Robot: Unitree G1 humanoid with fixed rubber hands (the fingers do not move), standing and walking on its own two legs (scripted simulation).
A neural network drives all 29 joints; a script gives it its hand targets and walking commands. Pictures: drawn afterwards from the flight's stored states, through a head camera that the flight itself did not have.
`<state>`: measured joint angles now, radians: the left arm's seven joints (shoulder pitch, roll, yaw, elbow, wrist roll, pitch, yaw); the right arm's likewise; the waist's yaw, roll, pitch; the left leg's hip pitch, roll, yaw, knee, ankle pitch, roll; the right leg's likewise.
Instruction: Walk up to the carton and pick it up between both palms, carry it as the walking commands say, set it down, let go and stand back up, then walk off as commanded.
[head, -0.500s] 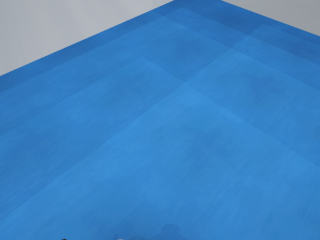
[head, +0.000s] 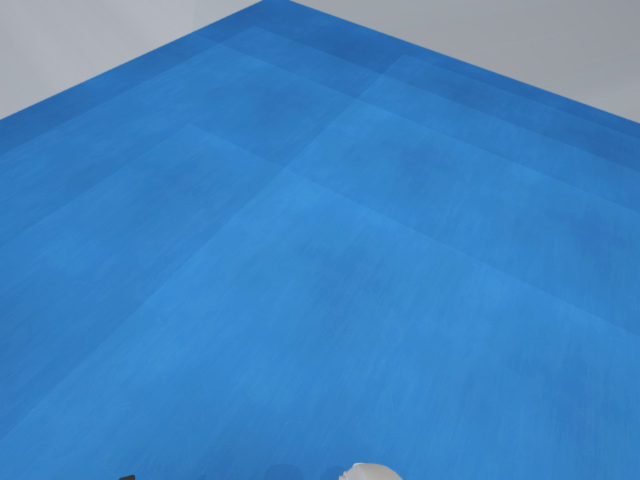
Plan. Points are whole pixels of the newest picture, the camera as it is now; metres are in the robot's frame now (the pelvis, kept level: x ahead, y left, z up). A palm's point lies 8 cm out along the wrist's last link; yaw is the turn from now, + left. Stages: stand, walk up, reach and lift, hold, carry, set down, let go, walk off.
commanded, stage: walk up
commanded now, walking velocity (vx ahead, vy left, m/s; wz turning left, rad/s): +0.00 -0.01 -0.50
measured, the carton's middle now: out of the picture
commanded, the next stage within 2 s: none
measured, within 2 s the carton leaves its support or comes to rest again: neither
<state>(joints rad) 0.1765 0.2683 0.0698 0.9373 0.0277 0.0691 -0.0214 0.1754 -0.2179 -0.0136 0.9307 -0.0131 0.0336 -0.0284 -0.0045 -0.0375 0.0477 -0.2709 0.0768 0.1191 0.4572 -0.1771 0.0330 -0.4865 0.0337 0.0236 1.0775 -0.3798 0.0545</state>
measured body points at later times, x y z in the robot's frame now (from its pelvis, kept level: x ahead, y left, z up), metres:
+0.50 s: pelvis -0.06 -0.02 +0.00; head -0.04 -0.05 +0.45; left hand +0.08 +0.20 -0.13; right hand -0.05 -0.29 -0.15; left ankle -0.02 +0.13 -0.66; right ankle -0.08 -0.13 -0.74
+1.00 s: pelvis -0.08 +0.03 +0.00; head -0.02 +0.02 +0.45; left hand +0.13 +0.21 -0.15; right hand -0.16 -0.22 -0.13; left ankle -0.02 +0.12 -0.74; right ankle -0.15 -0.09 -0.70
